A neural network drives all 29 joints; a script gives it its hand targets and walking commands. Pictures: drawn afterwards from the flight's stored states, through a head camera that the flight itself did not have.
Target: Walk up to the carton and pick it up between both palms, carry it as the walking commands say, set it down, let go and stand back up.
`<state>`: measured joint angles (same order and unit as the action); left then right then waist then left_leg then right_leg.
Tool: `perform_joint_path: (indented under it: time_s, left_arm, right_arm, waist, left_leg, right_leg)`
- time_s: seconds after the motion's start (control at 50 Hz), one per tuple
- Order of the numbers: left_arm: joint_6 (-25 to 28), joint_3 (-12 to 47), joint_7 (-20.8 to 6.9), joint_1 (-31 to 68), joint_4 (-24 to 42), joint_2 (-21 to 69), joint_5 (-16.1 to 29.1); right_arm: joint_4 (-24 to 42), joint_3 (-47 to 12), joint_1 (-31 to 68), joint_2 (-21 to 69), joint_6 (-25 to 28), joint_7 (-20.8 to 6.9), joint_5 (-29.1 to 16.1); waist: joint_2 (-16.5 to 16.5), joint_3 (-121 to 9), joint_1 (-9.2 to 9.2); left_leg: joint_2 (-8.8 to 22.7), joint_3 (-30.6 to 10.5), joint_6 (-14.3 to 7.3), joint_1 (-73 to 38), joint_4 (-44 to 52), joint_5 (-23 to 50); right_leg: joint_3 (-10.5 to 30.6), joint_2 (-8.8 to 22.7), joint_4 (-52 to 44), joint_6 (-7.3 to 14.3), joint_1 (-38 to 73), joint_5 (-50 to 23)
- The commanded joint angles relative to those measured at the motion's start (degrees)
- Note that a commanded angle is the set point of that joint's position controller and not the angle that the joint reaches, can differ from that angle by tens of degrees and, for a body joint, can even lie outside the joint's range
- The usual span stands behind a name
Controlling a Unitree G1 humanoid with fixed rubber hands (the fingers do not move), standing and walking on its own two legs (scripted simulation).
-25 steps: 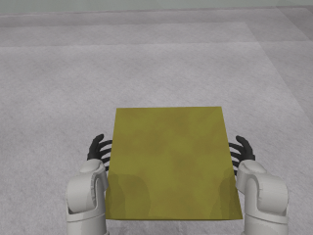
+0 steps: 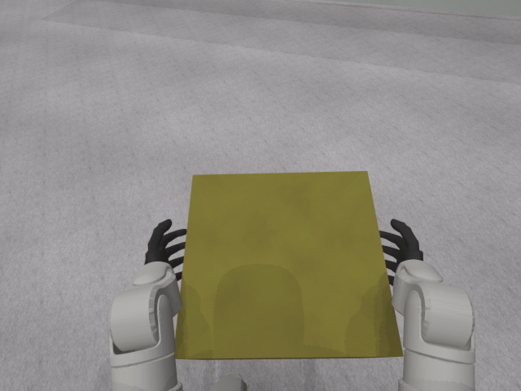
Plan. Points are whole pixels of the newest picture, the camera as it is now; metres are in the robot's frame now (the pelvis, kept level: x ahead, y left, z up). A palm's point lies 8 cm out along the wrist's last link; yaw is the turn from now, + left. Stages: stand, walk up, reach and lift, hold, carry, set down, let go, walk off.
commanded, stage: carry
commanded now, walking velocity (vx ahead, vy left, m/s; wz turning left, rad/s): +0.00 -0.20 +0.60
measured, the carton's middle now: (281, 270) +0.30 +0.00 +0.00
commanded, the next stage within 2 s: none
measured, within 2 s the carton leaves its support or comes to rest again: neither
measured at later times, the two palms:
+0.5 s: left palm out of the picture +0.12 +0.17 +0.06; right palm (393, 282) +0.25 -0.15 +0.06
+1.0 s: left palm out of the picture +0.02 +0.09 +0.05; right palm (430, 301) +0.23 -0.19 +0.06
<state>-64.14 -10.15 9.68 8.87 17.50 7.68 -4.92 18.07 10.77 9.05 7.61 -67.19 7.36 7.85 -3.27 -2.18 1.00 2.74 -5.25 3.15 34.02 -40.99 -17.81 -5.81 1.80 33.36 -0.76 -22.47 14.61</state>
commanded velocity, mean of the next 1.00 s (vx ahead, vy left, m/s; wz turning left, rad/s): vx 0.00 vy -0.20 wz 0.60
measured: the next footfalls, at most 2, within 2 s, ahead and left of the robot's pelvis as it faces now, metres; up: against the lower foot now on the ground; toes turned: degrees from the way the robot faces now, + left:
left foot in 0.24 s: -0.02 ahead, +0.05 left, +0.00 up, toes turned +19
right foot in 0.60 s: +0.03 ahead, -0.25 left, +0.00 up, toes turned +19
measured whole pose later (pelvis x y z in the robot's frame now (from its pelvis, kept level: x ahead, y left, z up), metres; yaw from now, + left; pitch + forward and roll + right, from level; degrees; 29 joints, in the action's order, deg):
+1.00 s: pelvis -0.09 -0.22 +0.01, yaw +38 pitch +5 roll -1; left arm -64.8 -12.0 6.1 9.4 16.2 7.7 -9.3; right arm 14.8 9.7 9.9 7.8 -66.6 10.8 4.8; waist 1.3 -1.0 -1.5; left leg 1.3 4.5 -2.8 25.0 -34.7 -14.9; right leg -6.3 3.7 56.8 -2.0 -32.7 27.7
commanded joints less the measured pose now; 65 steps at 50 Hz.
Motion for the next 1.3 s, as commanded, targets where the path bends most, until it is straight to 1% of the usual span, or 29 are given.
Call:
perform_joint_path:
  time_s: [0.0, 0.04, 0.16, 0.2, 0.22, 0.24, 0.26, 0.28, 0.34, 0.44, 0.52, 0.54, 0.56, 0.58, 0.6, 0.62, 0.68, 0.8, 0.84, 0.86, 0.88, 0.94, 1.08, 1.16, 1.18, 1.2, 1.22, 1.24, 1.28]
  left_arm:
    - [-1.5, 44.1, -22.3, 28.3, 5.2, 53.3, 24.2]
    - [-1.2, 42.9, -21.5, 29.8, 6.0, 54.0, 23.8]
    - [-1.2, 43.9, -19.4, 29.3, 8.2, 52.8, 22.4]
    - [-2.2, 42.9, -19.0, 22.4, 3.2, 50.1, 19.7]
    - [-2.3, 43.9, -19.3, 23.3, 2.7, 50.9, 20.0]
    - [-2.1, 42.8, -19.6, 21.9, 0.4, 50.1, 19.2]
    - [-1.5, 44.8, -19.9, 27.5, 3.6, 52.0, 21.5]
    - [-0.9, 45.9, -20.3, 29.6, 5.1, 53.1, 22.4]
    - [0.3, 47.7, -21.1, 34.2, 9.0, 55.1, 25.7]
    - [-0.5, 47.7, -21.8, 32.8, 10.0, 53.2, 28.5]
    - [-1.7, 47.0, -22.4, 28.5, 8.2, 52.2, 27.7]
    - [-1.9, 46.0, -22.4, 26.7, 6.6, 51.7, 27.3]
    - [-2.2, 45.8, -22.6, 27.4, 5.9, 52.0, 27.3]
    - [-1.8, 45.1, -22.6, 26.3, 7.1, 50.9, 26.8]
    - [-2.3, 44.8, -22.6, 24.3, 5.7, 52.0, 26.1]
    - [-2.2, 44.3, -22.9, 25.4, 4.0, 51.7, 25.8]
    - [-1.5, 43.7, -21.8, 27.1, 6.0, 52.8, 23.7]
    - [-1.1, 42.9, -19.9, 27.3, 8.1, 50.8, 21.4]
    - [-1.5, 43.7, -19.3, 24.3, 6.6, 49.2, 20.4]
    - [-1.8, 43.8, -19.4, 24.4, 5.7, 49.7, 20.1]
    - [-2.0, 44.1, -19.9, 24.9, 3.5, 51.2, 20.4]
    - [-0.6, 45.7, -21.1, 30.7, 4.9, 52.6, 22.9]
    - [-0.9, 47.3, -22.0, 33.5, 9.0, 53.4, 28.0]
    - [-2.2, 46.0, -22.9, 28.1, 7.3, 50.9, 26.9]
    - [-2.6, 45.4, -23.1, 28.4, 5.1, 51.0, 26.8]
    - [-2.5, 44.7, -23.3, 27.7, 4.9, 50.4, 26.6]
    - [-2.6, 44.9, -23.3, 26.2, 4.7, 51.2, 26.4]
    - [-2.1, 44.7, -23.5, 27.4, 4.8, 51.5, 26.7]
    - [-1.6, 45.4, -22.8, 30.8, 7.9, 52.6, 25.4]
  right_arm:
    - [9.5, -48.2, 35.0, 50.4, 0.7, -19.6, -28.0]
    - [13.7, -50.6, 42.3, 51.9, 1.1, -20.1, -31.5]
    - [9.9, -48.3, 36.3, 49.9, -0.5, -20.0, -31.5]
    - [5.0, -46.3, 29.3, 47.9, -1.3, -20.5, -29.8]
    - [4.6, -45.3, 28.4, 48.0, -0.9, -20.9, -29.2]
    - [2.3, -44.3, 26.9, 47.9, -0.9, -21.1, -28.8]
    - [3.4, -44.2, 27.1, 49.5, 0.4, -21.0, -28.7]
    - [6.9, -44.8, 30.6, 50.7, 0.9, -20.9, -29.0]
    - [8.5, -44.3, 35.4, 52.0, 2.4, -20.4, -28.3]
    - [8.4, -43.1, 28.8, 50.6, 3.0, -18.2, -24.9]
    - [11.4, -43.4, 27.9, 48.4, 2.6, -17.7, -24.0]
    - [8.9, -43.5, 26.7, 48.5, 2.0, -17.4, -23.6]
    - [7.4, -43.0, 24.5, 48.1, 1.4, -17.5, -22.8]
    - [10.9, -44.4, 28.0, 48.6, 1.4, -17.8, -24.8]
    - [9.1, -43.9, 27.6, 48.5, 0.8, -18.2, -25.2]
    - [8.3, -45.3, 28.4, 49.3, 0.5, -18.4, -24.8]
    - [14.5, -50.5, 39.7, 50.3, 1.5, -19.4, -30.6]
    - [8.7, -48.3, 33.7, 49.8, -0.3, -20.0, -30.8]
    - [5.1, -46.0, 28.3, 49.0, -0.6, -20.5, -29.9]
    - [2.8, -44.7, 26.4, 49.5, -0.7, -20.9, -29.5]
    - [3.6, -45.1, 26.5, 49.2, -0.1, -20.9, -28.9]
    - [3.7, -44.0, 29.2, 50.4, 1.2, -20.6, -26.7]
    - [8.8, -43.1, 29.0, 50.2, 2.8, -18.1, -24.3]
    - [7.4, -43.1, 25.9, 48.7, 1.6, -17.7, -22.8]
    - [7.6, -43.8, 26.4, 48.6, 1.5, -17.8, -22.5]
    - [8.9, -43.9, 28.3, 48.9, 1.2, -17.8, -23.4]
    - [10.3, -44.1, 29.5, 47.9, 1.2, -17.9, -24.1]
    - [8.7, -45.1, 30.5, 49.6, 0.8, -18.0, -24.0]
    - [10.3, -48.1, 35.0, 51.1, 1.2, -18.8, -27.1]
  waist:
    - [15.9, -18.0, -1.34]
    - [13.3, -18.5, -1.21]
    - [12.5, -24.4, -1.65]
    - [3.6, -25.3, -2.72]
    - [-8.6, -26.6, -2.67]
    - [-16.5, -24.5, -2.05]
    - [-13.4, -27.0, -3.09]
    - [-4.4, -26.5, -3.05]
    - [-2.0, -26.6, -2.07]
    - [-7.9, -26.2, -2.83]
    - [-11.3, -28.1, -2.18]
    - [-8.3, -27.8, -1.22]
    - [-0.3, -27.8, -0.97]
    - [16.5, -25.5, -1.09]
    - [20.2, -24.4, -1.68]
    - [21.1, -25.9, -1.06]
    - [16.5, -19.7, -1.15]
    - [11.6, -23.3, -1.92]
    - [-2.0, -24.6, -3.20]
    - [-18.5, -25.6, -2.36]
    - [-14.6, -24.9, -2.91]
    - [-2.5, -24.7, -2.38]
    - [-7.5, -27.3, -2.65]
    - [-9.1, -26.3, -1.19]
    - [-2.8, -26.0, -0.93]
    - [11.8, -25.7, -0.94]
    - [20.1, -23.8, -1.31]
    - [20.0, -24.7, -0.93]
    - [16.9, -20.0, -1.03]
  left_leg:
    - [-0.4, 9.0, -1.5, 2.3, -24.7, -10.0]
    - [-1.0, 11.1, -1.1, -0.2, -20.5, -8.1]
    - [-2.5, 14.5, -3.7, -9.6, 8.3, -3.0]
    - [5.0, 4.6, -4.7, -26.4, 19.9, 7.4]
    - [19.2, -12.1, -8.2, -37.8, 18.5, 32.9]
    - [26.3, -22.3, -11.5, -43.3, 13.5, 63.6]
    - [22.8, -17.5, -15.3, -45.1, 9.9, 68.9]
    - [19.9, -14.1, -13.4, -43.1, 10.4, 64.6]
    - [14.2, -5.5, -10.5, -35.7, 13.0, 44.2]
    - [14.2, -8.2, -11.1, -29.8, 16.1, 27.7]
    - [9.7, -6.3, -7.0, -24.9, 14.2, 21.3]
    - [7.6, -3.0, -5.1, -20.8, 10.2, 22.6]
    - [3.2, -0.2, -3.9, -13.1, 3.9, 16.0]
    - [-4.1, 6.3, -2.0, -0.9, -7.4, -5.2]
    - [-4.3, 9.2, -1.3, 4.1, -18.8, -17.4]
    - [-2.3, 9.5, -1.9, 4.6, -20.2, -17.2]
    - [-1.2, 11.4, -2.0, -1.6, -15.5, -10.5]
    - [-2.6, 14.9, -3.8, -13.2, 9.1, 0.8]
    - [9.9, -1.3, -5.9, -32.6, 17.5, 21.3]
    - [24.2, -19.0, -10.5, -42.6, 15.3, 50.1]
    - [24.7, -20.6, -15.9, -43.1, 12.7, 62.8]
    - [17.7, -11.3, -11.9, -36.1, 15.1, 40.8]
    - [13.5, -8.7, -10.6, -30.7, 17.1, 19.8]
    - [8.4, -3.7, -5.1, -20.5, 13.5, 17.5]
    - [5.0, -1.8, -3.2, -15.2, 10.1, 11.2]
    - [-2.7, 4.4, -1.7, -5.1, -1.5, -1.5]
    - [-5.8, 10.0, -0.6, 4.4, -15.4, -16.9]
    - [-2.9, 9.4, -1.6, 5.3, -19.7, -17.2]
    - [-1.4, 10.1, -2.4, 0.8, -20.6, -12.3]
  right_leg:
    - [9.1, 17.2, -15.5, 9.8, 9.0, -4.8]
    - [3.4, 14.1, -12.5, 7.3, 10.7, -6.0]
    - [-1.2, 15.1, -1.5, 9.6, 18.2, -23.3]
    - [-2.4, 12.7, 5.0, 5.2, 5.9, -16.9]
    - [-3.4, 9.1, 11.8, 0.3, -7.7, 2.8]
    - [-0.9, 3.8, 21.2, -1.8, -19.1, 18.8]
    - [6.1, 5.4, 25.1, -1.3, -21.2, 16.7]
    - [4.6, 4.2, 28.9, -1.9, -21.9, 14.7]
    - [5.4, 3.5, 28.7, -3.4, -17.3, 8.9]
    - [4.0, 2.0, 16.9, -3.9, -10.7, 9.4]
    - [-0.4, -2.4, -0.9, -2.8, 2.4, 6.0]
    - [-1.2, -1.0, -8.9, -2.1, 8.9, 2.8]
    - [6.2, 5.7, -13.7, 0.2, 16.4, 1.8]
    - [17.9, 17.1, -12.7, 5.5, 21.2, -17.9]
    - [16.5, 22.3, -10.3, 9.8, 19.9, -27.7]
    - [12.7, 22.2, -10.1, 12.2, 18.3, -26.9]
    - [3.4, 15.1, -8.2, 8.5, 13.0, -21.4]
    - [-2.4, 15.0, 0.0, 8.4, 14.3, -19.9]
    - [-3.6, 10.5, 9.6, 1.9, -2.2, -7.9]
    - [-3.3, 5.1, 18.3, -1.3, -15.2, 18.1]
    - [4.4, 4.6, 24.5, -1.5, -19.3, 19.1]
    - [6.3, 4.4, 28.6, -2.1, -18.1, 13.0]
    - [4.7, 1.5, 14.7, -3.4, -9.2, 9.4]
    - [-2.2, -2.2, -7.9, -2.4, 8.3, 4.5]
    - [3.1, 2.9, -13.7, -0.4, 15.5, 5.8]
    - [15.7, 13.6, -16.0, 3.5, 19.9, -0.9]
    - [20.0, 22.1, -13.5, 8.6, 20.5, -13.9]
    - [15.9, 23.2, -12.9, 11.8, 16.9, -16.0]
    - [9.4, 17.0, -11.3, 9.5, 12.1, -17.2]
